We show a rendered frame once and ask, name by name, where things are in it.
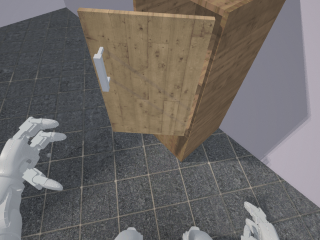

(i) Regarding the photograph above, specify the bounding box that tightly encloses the cupboard door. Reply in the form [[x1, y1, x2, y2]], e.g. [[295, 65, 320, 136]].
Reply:
[[77, 7, 216, 136]]

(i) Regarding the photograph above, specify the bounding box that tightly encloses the right robot thigh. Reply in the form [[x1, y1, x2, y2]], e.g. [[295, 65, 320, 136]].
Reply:
[[182, 229, 213, 240]]

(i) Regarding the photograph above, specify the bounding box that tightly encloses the robot right shin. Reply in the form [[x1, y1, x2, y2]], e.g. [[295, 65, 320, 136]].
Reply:
[[189, 226, 200, 231]]

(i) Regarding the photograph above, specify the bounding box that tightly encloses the robot left forearm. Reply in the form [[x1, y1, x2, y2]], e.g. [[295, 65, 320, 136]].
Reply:
[[0, 176, 25, 240]]

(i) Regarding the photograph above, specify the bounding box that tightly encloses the handle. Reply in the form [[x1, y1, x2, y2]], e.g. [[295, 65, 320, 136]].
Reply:
[[93, 47, 111, 92]]

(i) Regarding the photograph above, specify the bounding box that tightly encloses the left robot hand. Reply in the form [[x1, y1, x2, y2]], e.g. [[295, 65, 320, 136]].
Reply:
[[0, 116, 67, 191]]

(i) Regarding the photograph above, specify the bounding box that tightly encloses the right robot hand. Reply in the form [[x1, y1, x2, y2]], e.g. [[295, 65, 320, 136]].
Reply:
[[240, 201, 280, 240]]

